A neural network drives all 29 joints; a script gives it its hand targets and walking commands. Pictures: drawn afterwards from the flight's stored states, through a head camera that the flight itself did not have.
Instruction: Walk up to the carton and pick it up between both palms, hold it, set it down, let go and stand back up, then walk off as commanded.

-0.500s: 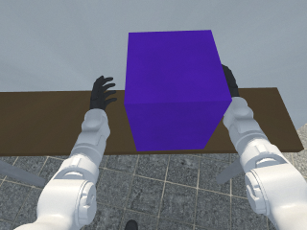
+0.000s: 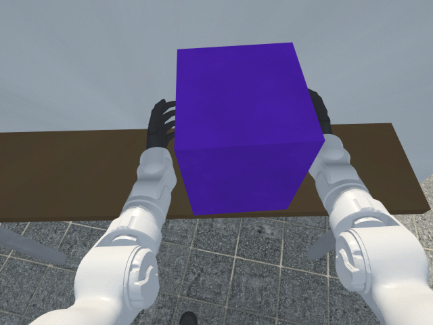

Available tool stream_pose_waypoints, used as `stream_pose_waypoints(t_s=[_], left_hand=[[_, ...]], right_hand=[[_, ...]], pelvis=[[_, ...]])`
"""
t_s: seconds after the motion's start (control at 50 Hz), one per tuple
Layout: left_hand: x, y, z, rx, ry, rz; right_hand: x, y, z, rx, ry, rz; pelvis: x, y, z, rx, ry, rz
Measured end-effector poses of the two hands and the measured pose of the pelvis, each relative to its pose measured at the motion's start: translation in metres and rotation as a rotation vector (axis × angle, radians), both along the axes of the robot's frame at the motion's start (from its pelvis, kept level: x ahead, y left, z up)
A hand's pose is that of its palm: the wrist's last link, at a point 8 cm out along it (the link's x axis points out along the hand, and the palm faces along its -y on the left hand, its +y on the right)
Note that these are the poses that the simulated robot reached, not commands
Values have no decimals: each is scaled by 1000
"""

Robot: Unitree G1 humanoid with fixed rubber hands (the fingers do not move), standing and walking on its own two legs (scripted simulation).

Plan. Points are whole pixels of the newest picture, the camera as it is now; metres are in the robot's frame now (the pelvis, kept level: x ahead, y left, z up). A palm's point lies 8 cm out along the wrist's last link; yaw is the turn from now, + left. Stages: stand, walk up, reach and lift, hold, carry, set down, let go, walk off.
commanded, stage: reach and lift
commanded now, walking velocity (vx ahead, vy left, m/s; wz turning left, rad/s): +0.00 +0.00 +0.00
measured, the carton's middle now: (237, 137) +0.47 +0.04 +0.04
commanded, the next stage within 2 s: none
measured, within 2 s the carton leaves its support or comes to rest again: neither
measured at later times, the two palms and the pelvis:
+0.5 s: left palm (155, 151) +0.41 +0.19 +0.05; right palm (315, 142) +0.46 -0.10 +0.06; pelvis +0.03 -0.01 +0.02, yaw +2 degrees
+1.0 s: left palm (156, 151) +0.41 +0.19 +0.05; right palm (315, 143) +0.46 -0.10 +0.06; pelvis +0.02 +0.00 +0.02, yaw +1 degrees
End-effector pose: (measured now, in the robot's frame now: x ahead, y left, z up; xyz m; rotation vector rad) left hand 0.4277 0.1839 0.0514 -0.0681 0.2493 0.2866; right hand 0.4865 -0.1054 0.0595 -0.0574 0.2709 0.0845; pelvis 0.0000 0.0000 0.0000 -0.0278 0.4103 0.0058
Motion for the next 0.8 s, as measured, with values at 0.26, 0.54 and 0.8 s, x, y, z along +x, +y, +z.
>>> stream_pose_waypoints(t_s=[0.26, 0.54, 0.8], left_hand=[[-16, 1, 1, 16, 4, 28], [-17, 2, -1, 10, 1, 28], [-16, 2, -1, 8, 1, 25]], right_hand=[[-21, 4, -1, -24, -23, -10], [-22, 6, 0, -61, -38, -2], [-23, 6, -1, -58, -47, -7]], pelvis=[[19, -5, 13, 14, -131, 7], [30, -12, 17, 18, -155, 21], [27, -7, 19, 21, -148, 9]])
